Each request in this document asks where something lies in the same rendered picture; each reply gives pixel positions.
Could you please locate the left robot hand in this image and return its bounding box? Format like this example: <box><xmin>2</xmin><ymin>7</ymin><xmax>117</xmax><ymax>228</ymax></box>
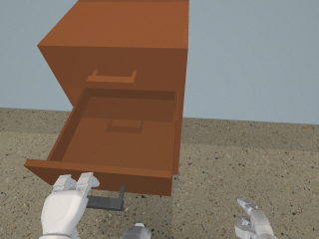
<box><xmin>41</xmin><ymin>172</ymin><xmax>100</xmax><ymax>239</ymax></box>

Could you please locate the right robot hand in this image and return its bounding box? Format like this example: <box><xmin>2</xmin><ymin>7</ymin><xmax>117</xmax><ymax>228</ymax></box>
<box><xmin>234</xmin><ymin>197</ymin><xmax>274</xmax><ymax>239</ymax></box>

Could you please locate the handle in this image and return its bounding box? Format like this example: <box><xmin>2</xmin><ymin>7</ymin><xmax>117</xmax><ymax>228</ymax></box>
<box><xmin>86</xmin><ymin>76</ymin><xmax>136</xmax><ymax>90</ymax></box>
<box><xmin>86</xmin><ymin>183</ymin><xmax>126</xmax><ymax>212</ymax></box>

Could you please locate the robot left shin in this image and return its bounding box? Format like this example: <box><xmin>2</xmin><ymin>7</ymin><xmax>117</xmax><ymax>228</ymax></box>
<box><xmin>135</xmin><ymin>223</ymin><xmax>145</xmax><ymax>227</ymax></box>

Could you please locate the drawer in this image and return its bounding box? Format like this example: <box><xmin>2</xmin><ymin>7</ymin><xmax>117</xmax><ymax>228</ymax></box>
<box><xmin>23</xmin><ymin>88</ymin><xmax>177</xmax><ymax>197</ymax></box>

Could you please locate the cabinet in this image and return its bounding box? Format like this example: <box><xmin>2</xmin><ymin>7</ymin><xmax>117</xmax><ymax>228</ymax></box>
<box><xmin>37</xmin><ymin>0</ymin><xmax>189</xmax><ymax>175</ymax></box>

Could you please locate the robot left thigh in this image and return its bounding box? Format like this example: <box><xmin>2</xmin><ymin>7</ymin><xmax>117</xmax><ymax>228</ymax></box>
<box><xmin>121</xmin><ymin>226</ymin><xmax>151</xmax><ymax>239</ymax></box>

